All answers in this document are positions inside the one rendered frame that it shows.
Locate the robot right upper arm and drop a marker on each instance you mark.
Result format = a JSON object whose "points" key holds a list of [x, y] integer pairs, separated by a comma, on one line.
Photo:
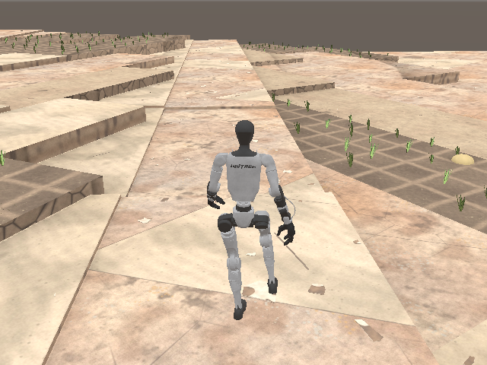
{"points": [[271, 172]]}

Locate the left robot foot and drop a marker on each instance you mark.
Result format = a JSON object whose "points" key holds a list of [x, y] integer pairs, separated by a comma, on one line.
{"points": [[238, 313]]}

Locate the left robot forearm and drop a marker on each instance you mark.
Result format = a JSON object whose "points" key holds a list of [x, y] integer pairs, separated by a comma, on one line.
{"points": [[211, 195]]}

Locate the robot left hand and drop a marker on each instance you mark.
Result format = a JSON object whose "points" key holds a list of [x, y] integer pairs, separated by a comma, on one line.
{"points": [[218, 199]]}

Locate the robot right shin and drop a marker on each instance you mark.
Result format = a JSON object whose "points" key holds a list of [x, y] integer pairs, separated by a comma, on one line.
{"points": [[268, 256]]}

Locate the robot right hand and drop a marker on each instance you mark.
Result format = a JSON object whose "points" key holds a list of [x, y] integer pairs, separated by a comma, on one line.
{"points": [[291, 232]]}

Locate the robot left upper arm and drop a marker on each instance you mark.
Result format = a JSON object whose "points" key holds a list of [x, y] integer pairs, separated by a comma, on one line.
{"points": [[219, 161]]}

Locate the right robot forearm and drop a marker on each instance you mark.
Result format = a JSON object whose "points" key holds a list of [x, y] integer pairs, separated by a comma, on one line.
{"points": [[282, 207]]}

